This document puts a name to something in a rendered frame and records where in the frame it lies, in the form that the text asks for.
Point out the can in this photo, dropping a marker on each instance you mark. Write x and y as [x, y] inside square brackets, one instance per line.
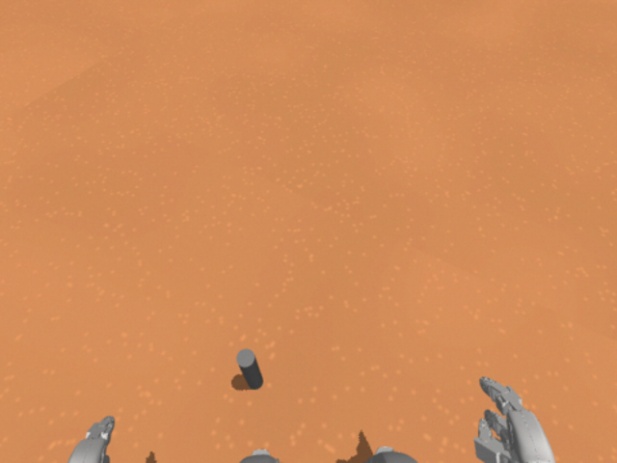
[247, 362]

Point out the right robot hand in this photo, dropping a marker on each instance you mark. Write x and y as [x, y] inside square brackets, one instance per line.
[522, 438]

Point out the left robot hand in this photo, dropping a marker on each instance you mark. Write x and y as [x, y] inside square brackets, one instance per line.
[93, 449]

